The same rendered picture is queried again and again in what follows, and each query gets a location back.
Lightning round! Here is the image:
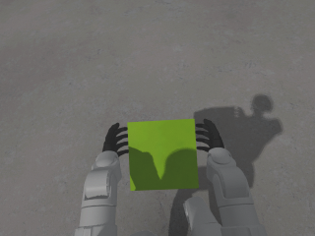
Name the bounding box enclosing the robot right hand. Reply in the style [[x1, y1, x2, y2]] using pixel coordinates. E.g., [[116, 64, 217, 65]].
[[195, 119, 224, 152]]

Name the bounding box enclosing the robot left forearm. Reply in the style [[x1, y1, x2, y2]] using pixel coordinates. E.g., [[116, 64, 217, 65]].
[[74, 150, 122, 236]]

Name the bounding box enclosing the robot left hand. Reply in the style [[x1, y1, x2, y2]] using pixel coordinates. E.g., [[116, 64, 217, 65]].
[[102, 123, 129, 157]]

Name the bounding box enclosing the carton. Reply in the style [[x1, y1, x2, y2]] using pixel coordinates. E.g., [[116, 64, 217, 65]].
[[127, 119, 199, 191]]

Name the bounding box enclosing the robot right forearm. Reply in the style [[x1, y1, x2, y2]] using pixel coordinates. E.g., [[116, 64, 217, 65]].
[[206, 147, 268, 236]]

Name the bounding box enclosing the robot right thigh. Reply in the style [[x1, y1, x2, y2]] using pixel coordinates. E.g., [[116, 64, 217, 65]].
[[183, 196, 222, 236]]

